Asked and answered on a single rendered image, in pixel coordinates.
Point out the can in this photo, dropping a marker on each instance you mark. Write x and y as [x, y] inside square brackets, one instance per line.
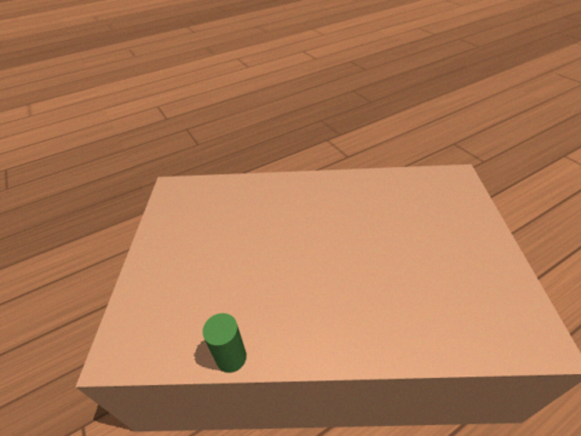
[223, 338]

